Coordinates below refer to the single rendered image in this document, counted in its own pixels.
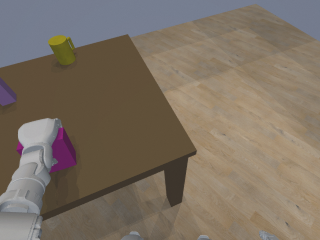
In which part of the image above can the left robot upper arm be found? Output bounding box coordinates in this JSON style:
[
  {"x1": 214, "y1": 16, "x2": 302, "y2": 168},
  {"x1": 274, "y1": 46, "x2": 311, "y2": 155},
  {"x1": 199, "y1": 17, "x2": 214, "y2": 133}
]
[{"x1": 0, "y1": 211, "x2": 43, "y2": 240}]

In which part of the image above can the table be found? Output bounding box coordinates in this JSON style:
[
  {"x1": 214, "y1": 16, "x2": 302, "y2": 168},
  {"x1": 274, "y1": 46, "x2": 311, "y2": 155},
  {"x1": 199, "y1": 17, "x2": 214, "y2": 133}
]
[{"x1": 0, "y1": 34, "x2": 197, "y2": 221}]

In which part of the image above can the robot left shin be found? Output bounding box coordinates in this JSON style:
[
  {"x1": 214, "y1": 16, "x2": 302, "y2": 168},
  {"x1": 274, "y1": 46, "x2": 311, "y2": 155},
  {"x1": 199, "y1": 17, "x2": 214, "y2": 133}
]
[{"x1": 130, "y1": 231, "x2": 140, "y2": 236}]

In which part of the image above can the robot right hand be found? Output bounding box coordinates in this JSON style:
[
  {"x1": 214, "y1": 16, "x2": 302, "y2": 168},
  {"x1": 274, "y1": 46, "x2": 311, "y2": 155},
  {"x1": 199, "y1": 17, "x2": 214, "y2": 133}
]
[{"x1": 259, "y1": 230, "x2": 279, "y2": 240}]

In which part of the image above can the robot left hand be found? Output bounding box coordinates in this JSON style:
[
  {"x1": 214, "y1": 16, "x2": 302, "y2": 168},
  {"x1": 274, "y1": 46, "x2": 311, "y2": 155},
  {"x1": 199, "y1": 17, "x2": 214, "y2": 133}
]
[{"x1": 18, "y1": 118, "x2": 63, "y2": 166}]

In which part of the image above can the robot right shin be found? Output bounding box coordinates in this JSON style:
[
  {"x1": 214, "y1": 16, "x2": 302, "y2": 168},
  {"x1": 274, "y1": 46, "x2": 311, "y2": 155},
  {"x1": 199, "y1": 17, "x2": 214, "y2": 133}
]
[{"x1": 198, "y1": 235, "x2": 209, "y2": 239}]

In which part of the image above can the robot shin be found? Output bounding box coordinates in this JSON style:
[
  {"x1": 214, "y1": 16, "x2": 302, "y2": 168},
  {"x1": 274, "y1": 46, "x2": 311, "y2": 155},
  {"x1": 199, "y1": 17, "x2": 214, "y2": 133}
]
[
  {"x1": 198, "y1": 235, "x2": 209, "y2": 239},
  {"x1": 130, "y1": 231, "x2": 140, "y2": 236}
]

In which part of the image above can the sponge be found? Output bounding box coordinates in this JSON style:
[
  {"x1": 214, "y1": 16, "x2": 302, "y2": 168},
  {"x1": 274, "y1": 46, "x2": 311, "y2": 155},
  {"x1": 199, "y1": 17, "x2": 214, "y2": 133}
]
[{"x1": 16, "y1": 127, "x2": 77, "y2": 173}]

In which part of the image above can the robot left forearm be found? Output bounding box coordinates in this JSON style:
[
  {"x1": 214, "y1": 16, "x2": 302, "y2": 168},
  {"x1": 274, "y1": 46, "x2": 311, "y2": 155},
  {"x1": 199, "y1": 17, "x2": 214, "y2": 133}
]
[{"x1": 0, "y1": 142, "x2": 53, "y2": 216}]

